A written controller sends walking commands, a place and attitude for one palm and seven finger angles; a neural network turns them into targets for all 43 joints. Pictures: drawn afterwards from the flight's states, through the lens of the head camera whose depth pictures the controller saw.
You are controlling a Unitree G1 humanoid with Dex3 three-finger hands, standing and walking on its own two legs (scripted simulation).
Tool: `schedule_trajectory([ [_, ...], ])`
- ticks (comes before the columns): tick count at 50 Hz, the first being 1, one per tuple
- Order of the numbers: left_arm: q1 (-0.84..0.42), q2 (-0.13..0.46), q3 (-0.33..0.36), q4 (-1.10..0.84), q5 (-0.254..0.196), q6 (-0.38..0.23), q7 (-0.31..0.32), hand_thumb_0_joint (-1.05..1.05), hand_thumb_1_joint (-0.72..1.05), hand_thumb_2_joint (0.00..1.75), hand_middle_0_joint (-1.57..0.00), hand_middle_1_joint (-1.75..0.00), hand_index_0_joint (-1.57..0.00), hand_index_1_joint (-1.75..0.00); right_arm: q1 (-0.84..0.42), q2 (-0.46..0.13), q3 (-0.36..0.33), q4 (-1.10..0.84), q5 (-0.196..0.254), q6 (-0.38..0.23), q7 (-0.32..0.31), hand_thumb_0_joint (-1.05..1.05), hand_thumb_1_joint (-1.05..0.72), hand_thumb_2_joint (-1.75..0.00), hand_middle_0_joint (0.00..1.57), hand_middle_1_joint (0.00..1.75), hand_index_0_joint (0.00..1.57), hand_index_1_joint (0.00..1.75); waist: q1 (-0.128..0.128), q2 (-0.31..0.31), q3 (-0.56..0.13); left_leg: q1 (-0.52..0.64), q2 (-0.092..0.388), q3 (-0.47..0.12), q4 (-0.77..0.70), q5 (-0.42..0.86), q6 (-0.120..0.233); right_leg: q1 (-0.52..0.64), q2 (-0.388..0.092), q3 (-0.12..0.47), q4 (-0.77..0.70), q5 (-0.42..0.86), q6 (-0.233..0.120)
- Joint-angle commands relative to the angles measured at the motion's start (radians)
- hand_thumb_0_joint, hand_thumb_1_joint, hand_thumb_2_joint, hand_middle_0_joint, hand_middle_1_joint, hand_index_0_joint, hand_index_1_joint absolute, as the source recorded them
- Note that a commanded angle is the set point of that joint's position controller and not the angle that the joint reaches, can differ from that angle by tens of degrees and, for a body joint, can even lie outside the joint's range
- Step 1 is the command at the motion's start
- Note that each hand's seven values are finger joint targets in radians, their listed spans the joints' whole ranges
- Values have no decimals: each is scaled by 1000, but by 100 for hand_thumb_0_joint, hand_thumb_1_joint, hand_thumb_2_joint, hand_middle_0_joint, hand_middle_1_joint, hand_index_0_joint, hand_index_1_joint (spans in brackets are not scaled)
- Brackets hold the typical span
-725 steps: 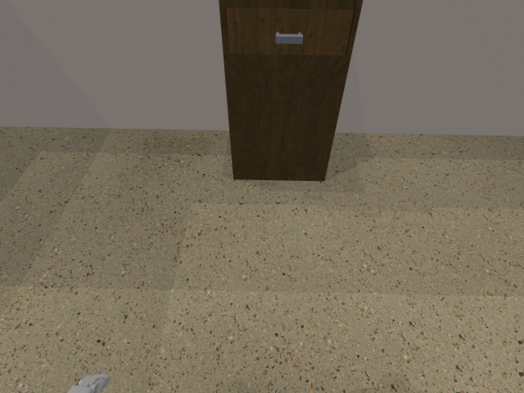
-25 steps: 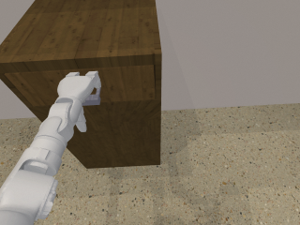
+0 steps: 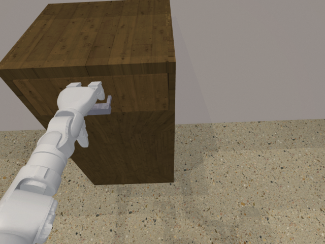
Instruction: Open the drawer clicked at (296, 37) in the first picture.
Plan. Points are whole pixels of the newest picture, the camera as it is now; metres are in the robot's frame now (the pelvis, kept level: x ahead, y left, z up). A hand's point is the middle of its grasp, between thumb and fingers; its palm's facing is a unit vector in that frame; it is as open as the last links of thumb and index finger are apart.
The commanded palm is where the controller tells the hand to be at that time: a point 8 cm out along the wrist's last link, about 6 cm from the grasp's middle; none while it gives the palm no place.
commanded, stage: move the hooked fingers above the handle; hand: left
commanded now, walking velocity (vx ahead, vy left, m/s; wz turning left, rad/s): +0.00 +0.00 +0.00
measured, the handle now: (95, 104) +0.51 +0.24 +0.02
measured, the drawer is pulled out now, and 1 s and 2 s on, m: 0.00 0.00 0.00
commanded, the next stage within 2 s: none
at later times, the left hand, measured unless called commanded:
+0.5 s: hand (101, 111) +0.45 +0.19 +0.06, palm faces -0.12 -0.05 -0.99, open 13.8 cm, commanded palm +0.44 +0.22 +0.14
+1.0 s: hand (107, 114) +0.43 +0.17 +0.07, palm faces -0.04 -0.06 -1.00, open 13.8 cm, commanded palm +0.43 +0.23 +0.14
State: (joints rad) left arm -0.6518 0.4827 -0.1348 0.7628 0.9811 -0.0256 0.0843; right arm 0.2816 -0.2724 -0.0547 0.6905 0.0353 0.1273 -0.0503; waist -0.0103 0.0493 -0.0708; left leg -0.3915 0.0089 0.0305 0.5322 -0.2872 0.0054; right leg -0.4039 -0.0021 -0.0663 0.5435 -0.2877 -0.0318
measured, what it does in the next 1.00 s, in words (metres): stands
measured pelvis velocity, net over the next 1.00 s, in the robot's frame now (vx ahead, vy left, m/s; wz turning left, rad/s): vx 0.00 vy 0.01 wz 0.00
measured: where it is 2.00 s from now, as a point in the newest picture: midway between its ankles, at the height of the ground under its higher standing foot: outside the picture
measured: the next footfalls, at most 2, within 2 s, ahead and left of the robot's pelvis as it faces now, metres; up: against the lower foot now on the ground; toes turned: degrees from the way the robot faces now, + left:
none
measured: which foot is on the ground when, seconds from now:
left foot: down 0.00-1.00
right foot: down 0.00-1.00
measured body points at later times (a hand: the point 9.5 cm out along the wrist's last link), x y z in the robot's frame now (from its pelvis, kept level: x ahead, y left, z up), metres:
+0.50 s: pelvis +0.00 +0.01 +0.00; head +0.05 -0.01 +0.44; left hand +0.45 +0.20 +0.11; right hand +0.04 -0.26 -0.14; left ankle -0.02 +0.12 -0.73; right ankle -0.01 -0.10 -0.73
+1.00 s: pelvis +0.00 +0.01 +0.00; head +0.05 -0.01 +0.44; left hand +0.42 +0.17 +0.12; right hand +0.12 -0.26 -0.13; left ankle -0.02 +0.12 -0.73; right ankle -0.01 -0.10 -0.73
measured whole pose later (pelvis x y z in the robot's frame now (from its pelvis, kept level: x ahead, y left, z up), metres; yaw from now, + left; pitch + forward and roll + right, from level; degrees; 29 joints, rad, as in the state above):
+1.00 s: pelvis +0.00 +0.01 +0.00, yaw +0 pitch +9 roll +0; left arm -0.65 0.40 -0.17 0.69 1.01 -0.15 0.12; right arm 0.22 -0.26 -0.04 0.65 0.02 0.11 -0.06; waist -0.02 0.03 -0.06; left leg -0.42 0.00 0.04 0.58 -0.31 0.02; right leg -0.44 -0.01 -0.06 0.59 -0.31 -0.02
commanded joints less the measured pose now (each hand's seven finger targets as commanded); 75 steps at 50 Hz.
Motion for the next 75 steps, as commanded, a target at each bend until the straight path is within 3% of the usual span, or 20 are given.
schedule_trajectory([
  [1,-623,223,91,-220,18,-81,75,0,-50,30,-30,-120,-30,-120,36,-123,-38,-79,-2,-44,-17,0,-90,-90,20,30,20,30,-71,-1,-286,129,-47,-10,-15,218,50,58,16,64,-58,202,-1],
  [5,-617,360,230,-137,40,-65,165,0,-50,30,-30,-120,-30,-120,32,-122,-28,-80,-11,-47,-14,0,-90,-90,20,30,20,30,-23,9,-365,67,-53,-10,-2,259,38,118,20,61,-14,236,-9],
  [13,-525,256,119,106,69,105,134,0,-50,30,-30,-120,-30,-120,28,-135,-21,-99,-6,-36,-1,0,-90,-90,20,30,20,30,-33,-52,-385,24,-35,31,-5,294,34,155,18,50,-6,332,5],
  [16,-499,114,17,2,15,62,43,0,-50,30,-30,-120,-30,-120,47,-139,-37,-119,-5,-34,0,0,-90,-90,20,30,20,30,-57,-86,-422,103,-28,21,11,359,48,158,20,52,-18,390,10],
  [20,-490,136,52,-92,-3,-29,9,0,-50,30,-30,-120,-30,-120,55,-137,-37,-111,-8,-23,-8,0,-90,-90,20,30,20,30,-60,-129,-330,94,-29,0,2,345,53,121,21,49,-33,358,8],
  [25,-594,379,267,-231,49,-124,145,0,-50,30,-30,-120,-30,-120,62,-125,-39,-99,-18,-29,-12,0,-90,-90,20,30,20,30,-2,2,-399,71,-38,-13,11,379,44,140,27,58,13,337,-11],
  [31,-500,366,281,-126,83,20,287,0,-50,30,-30,-120,-30,-120,34,-110,-40,-71,-22,-47,14,0,-90,-90,20,30,20,30,18,69,-469,81,-35,18,17,448,21,178,30,45,33,405,-11],
  [37,-349,97,16,-74,-8,174,60,0,-50,30,-30,-120,-30,-120,8,-154,-48,-105,8,-20,21,0,-90,-90,20,30,20,30,-43,-116,-407,125,-21,27,-11,439,43,192,25,38,-25,454,12],
  [40,-387,13,-75,-193,-44,105,-49,0,-50,30,-30,-120,-30,-120,-18,-149,-40,-128,6,-18,1,0,-90,-90,20,30,20,30,-83,-155,-275,150,-26,4,-21,352,57,118,23,37,-66,362,16],
  [42,-462,77,-32,-275,-39,14,-67,0,-50,30,-30,-120,-30,-120,-16,-140,-35,-125,-5,-23,-12,0,-90,-90,20,30,20,30,-71,-98,-264,166,-38,-11,-12,323,58,88,22,46,-57,319,8],
  [47,-638,278,166,-332,34,-136,97,0,-50,30,-30,-120,-30,-120,17,-106,-32,-99,-17,-36,-20,0,-90,-90,20,30,20,30,-29,57,-349,173,-42,-38,21,363,33,49,27,46,5,270,-17],
  [50,-598,417,316,-261,59,-86,246,0,-50,30,-30,-120,-30,-120,-4,-100,-17,-90,-17,-50,-19,0,-90,-90,20,30,20,30,24,32,-397,68,-53,-21,15,346,18,129,32,46,26,281,-18],
  [53,-567,325,212,-132,73,52,313,0,-50,30,-30,-120,-30,-120,-52,-94,-4,-75,-10,-57,-9,0,-90,-90,20,30,20,30,21,48,-395,40,-47,19,3,337,7,150,24,43,22,314,-13],
  [56,-498,284,149,109,74,212,245,0,-50,30,-30,-120,-30,-120,-42,-116,-1,-59,-7,-33,-2,0,-90,-90,20,30,20,30,2,-42,-391,15,-40,37,-17,312,12,193,19,43,-2,338,3],
  [59,-486,183,39,165,14,265,70,0,-50,30,-30,-120,-30,-120,-16,-148,-9,-84,10,-9,-12,0,-90,-90,20,30,20,30,-48,-164,-381,27,-38,44,-27,303,37,238,10,47,-36,408,22],
  [60,-458,108,-17,124,-15,248,0,0,-50,30,-30,-120,-30,-120,-18,-155,-17,-106,12,-7,-18,0,-90,-90,20,30,20,30,-68,-190,-388,52,-37,38,-22,321,46,251,8,48,-43,444,24],
  [62,-428,148,8,52,-29,173,-92,0,-50,30,-30,-120,-30,-120,-14,-163,-14,-110,8,0,-32,0,-90,-90,20,30,20,30,-66,-223,-331,45,-42,31,-19,289,55,234,4,52,-51,435,31],
  [65,-504,78,-41,-155,-46,-19,-154,0,-50,30,-30,-120,-30,-120,-9,-142,-14,-131,-8,-18,-39,0,-90,-90,20,30,20,30,-76,-144,-272,61,-55,6,-4,262,60,160,3,62,-47,370,19],
  [70,-596,390,271,-350,9,-227,50,0,-50,30,-30,-120,-30,-120,54,-116,-39,-107,-27,-28,-37,0,-90,-90,20,30,20,30,1,73,-441,109,-50,-23,54,402,40,127,23,71,36,368,-13],
  [75,-539,431,337,-251,40,-82,292,0,-50,30,-30,-120,-30,-120,4,-104,-30,-85,-15,-49,-16,0,-90,-90,20,30,20,30,31,42,-456,9,-57,12,46,392,18,187,25,58,53,394,-12],
])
